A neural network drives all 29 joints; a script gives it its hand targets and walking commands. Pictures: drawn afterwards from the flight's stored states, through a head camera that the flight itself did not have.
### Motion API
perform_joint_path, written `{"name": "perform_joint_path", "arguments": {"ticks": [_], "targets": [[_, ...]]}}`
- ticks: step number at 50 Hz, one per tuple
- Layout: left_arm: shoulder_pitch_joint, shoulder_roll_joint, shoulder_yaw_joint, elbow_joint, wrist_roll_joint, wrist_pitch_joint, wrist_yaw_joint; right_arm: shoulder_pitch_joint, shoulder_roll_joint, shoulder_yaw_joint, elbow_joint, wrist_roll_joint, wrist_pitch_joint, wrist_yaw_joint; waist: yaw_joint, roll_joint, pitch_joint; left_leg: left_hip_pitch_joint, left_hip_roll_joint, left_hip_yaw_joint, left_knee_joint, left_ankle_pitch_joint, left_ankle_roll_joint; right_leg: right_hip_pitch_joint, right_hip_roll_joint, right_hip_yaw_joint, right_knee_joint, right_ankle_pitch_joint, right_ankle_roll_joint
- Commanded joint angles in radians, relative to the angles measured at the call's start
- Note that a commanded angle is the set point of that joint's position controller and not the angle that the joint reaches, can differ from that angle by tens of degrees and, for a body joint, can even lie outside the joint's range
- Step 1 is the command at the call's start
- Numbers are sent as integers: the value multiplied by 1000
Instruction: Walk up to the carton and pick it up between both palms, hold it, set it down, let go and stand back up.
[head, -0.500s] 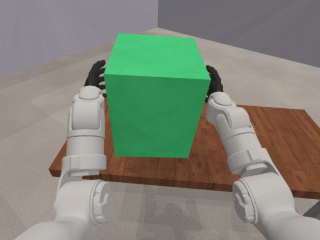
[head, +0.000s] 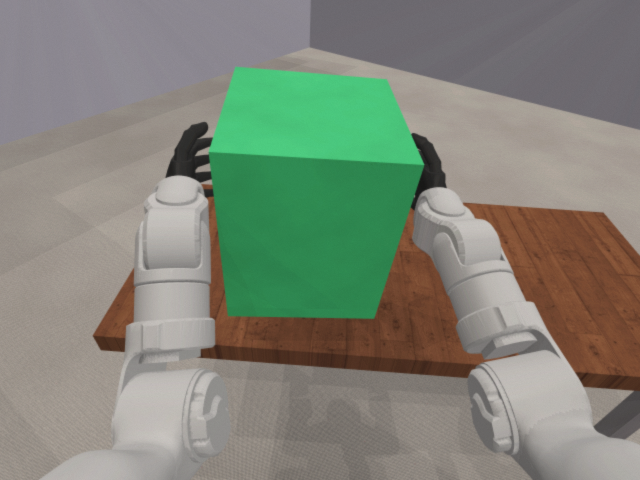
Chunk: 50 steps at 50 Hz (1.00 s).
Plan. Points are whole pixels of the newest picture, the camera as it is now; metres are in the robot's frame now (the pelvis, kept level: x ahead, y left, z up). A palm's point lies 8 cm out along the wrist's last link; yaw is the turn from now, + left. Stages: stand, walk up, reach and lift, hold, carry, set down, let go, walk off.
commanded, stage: hold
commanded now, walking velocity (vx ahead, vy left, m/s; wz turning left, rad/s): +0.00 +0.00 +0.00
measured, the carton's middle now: (307, 197) +0.41 +0.00 +0.18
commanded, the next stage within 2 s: none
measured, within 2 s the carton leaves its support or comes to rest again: neither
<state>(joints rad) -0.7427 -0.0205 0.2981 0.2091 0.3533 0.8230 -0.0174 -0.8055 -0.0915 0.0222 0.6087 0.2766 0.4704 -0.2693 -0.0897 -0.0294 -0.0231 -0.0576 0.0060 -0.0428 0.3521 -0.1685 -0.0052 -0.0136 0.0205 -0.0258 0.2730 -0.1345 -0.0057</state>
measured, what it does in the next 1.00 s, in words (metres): stands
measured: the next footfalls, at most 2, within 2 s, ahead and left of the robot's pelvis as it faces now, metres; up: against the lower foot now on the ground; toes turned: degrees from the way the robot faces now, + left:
none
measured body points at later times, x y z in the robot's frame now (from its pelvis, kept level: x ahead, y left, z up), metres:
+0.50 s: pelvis +0.00 +0.00 +0.00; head -0.07 +0.02 +0.44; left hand +0.38 +0.15 +0.23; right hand +0.38 -0.15 +0.22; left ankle +0.02 +0.12 -0.75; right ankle +0.02 -0.11 -0.75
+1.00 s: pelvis +0.01 +0.00 +0.00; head -0.06 +0.02 +0.44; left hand +0.38 +0.14 +0.23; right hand +0.38 -0.15 +0.22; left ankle +0.02 +0.12 -0.75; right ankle +0.02 -0.11 -0.75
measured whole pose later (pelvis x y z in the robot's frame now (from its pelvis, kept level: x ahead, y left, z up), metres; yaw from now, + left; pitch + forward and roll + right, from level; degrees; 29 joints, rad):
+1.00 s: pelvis +0.01 +0.00 +0.00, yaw +0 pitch -7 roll -1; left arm -0.71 -0.03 0.29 0.20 0.35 0.82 -0.01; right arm -0.79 -0.11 0.05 0.60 0.31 0.48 -0.28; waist -0.10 -0.03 -0.06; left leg -0.05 0.01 -0.04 0.35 -0.18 0.00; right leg 0.00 0.02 -0.02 0.26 -0.14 -0.01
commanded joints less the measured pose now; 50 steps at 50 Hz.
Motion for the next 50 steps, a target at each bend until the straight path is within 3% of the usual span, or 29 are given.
{"name": "perform_joint_path", "arguments": {"ticks": [1,2,5,7,8,10,13,15,18,20,21,26,27,29,31,33,34,35,39,40,41,42,43,44,47,48,50], "targets": [[-775,-614,-483,-111,-233,-126,-117,-902,667,282,-396,104,-76,122,-26,70,-459,138,-47,39,3,249,-28,102,41,-23,-4,188,56],[-731,-613,-466,-83,-224,-118,-121,-897,642,279,-410,112,-77,122,-30,87,-454,135,-47,37,-5,240,-30,107,38,-17,-6,189,50],[-678,-601,-414,-69,-208,-103,-141,-888,649,295,-413,117,-67,118,-5,19,-409,95,-49,41,-14,271,-19,143,40,-20,-5,235,62],[-709,-579,-384,-51,-186,-103,-151,-932,663,298,-400,120,-67,113,17,-3,-392,74,-56,42,-32,207,-2,167,33,-9,-11,196,73],[-733,-590,-398,-66,-188,-108,-154,-911,665,281,-360,116,-65,113,3,35,-367,56,-55,45,-49,175,-4,148,30,-8,-19,154,71],[-759,-588,-401,-62,-186,-114,-158,-901,674,258,-331,100,-65,114,-13,42,-355,61,-53,48,-48,166,-2,127,29,-9,-19,140,66],[-779,-602,-418,-81,-204,-123,-150,-943,684,277,-410,109,-80,121,6,27,-438,73,-54,45,-30,245,-10,152,42,-23,-9,188,64],[-794,-602,-437,-95,-208,-129,-142,-932,681,282,-387,120,-76,121,-5,54,-437,112,-52,50,-9,260,-20,136,44,-20,4,197,63],[-727,-586,-392,-27,-183,-112,-145,-862,637,236,-293,98,-57,125,-7,58,-344,93,-44,40,-42,165,-21,92,40,-23,-20,83,52],[-757,-579,-376,-31,-190,-117,-148,-909,659,249,-319,101,-68,140,11,29,-354,44,-44,47,-64,141,-7,97,44,-24,-28,50,50],[-745,-579,-364,11,-176,-114,-150,-904,643,219,-283,83,-67,140,8,48,-313,18,-43,43,-70,109,-8,100,42,-26,-35,34,47],[-827,-622,-454,-86,-231,-137,-133,-962,674,242,-369,93,-96,135,-27,82,-464,109,-45,35,-17,231,-37,109,48,-31,-9,120,42],[-806,-635,-441,-72,-218,-135,-127,-938,661,241,-351,98,-88,135,-18,99,-426,119,-44,37,-13,241,-36,85,44,-23,-13,123,45],[-767,-591,-427,-61,-207,-128,-126,-885,640,241,-295,95,-78,137,-22,63,-413,139,-44,41,-13,245,-30,96,46,-29,-15,133,49],[-767,-602,-427,-36,-216,-125,-133,-921,636,231,-316,82,-83,135,-27,58,-439,98,-41,34,-27,176,-19,103,43,-28,-19,89,50],[-780,-626,-429,-41,-225,-130,-128,-968,653,239,-385,93,-92,134,-18,48,-461,88,-46,33,-19,200,-15,115,45,-20,-6,119,47],[-771,-616,-436,-50,-222,-129,-125,-938,657,240,-361,101,-87,134,-29,67,-423,86,-41,30,-25,220,-21,110,41,-19,-12,129,45],[-789,-618,-441,-93,-231,-136,-123,-933,661,265,-383,111,-85,136,-11,44,-449,98,-37,28,-17,254,-19,118,46,-21,-9,166,49],[-749,-631,-489,-141,-246,-124,-115,-907,661,309,-419,151,-76,118,-23,90,-484,137,-48,31,24,364,-42,144,51,-18,9,269,55],[-736,-620,-481,-136,-228,-120,-116,-868,644,294,-391,148,-67,117,-22,95,-426,135,-45,31,4,362,-48,139,55,-17,-8,252,55],[-699,-618,-461,-125,-221,-116,-115,-876,633,308,-404,153,-70,119,-2,61,-433,151,-44,24,11,363,-49,133,52,-16,-7,237,55],[-694,-591,-438,-95,-201,-104,-119,-851,635,296,-357,151,-57,119,-12,47,-386,137,-41,26,-1,328,-38,111,48,-16,-12,221,58],[-684,-587,-430,-108,-196,-104,-125,-822,635,294,-348,139,-56,120,-1,37,-376,116,-43,25,-20,303,-37,126,51,-19,-23,188,56],[-727,-584,-430,-114,-192,-103,-132,-833,639,275,-330,133,-58,120,-18,72,-374,110,-43,25,-25,276,-35,114,43,-14,-22,181,57],[-763,-590,-461,-195,-224,-116,-132,-873,671,317,-424,163,-68,123,4,61,-460,124,-51,31,0,353,-25,148,50,-17,2,273,63],[-730,-602,-464,-171,-216,-110,-130,-873,664,324,-427,163,-65,119,-2,70,-446,130,-51,33,8,365,-35,159,44,-13,8,300,62],[-725,-576,-435,-141,-203,-106,-132,-893,666,330,-435,152,-62,111,14,19,-427,118,-53,36,-11,311,-26,148,48,-18,-10,255,74]]}}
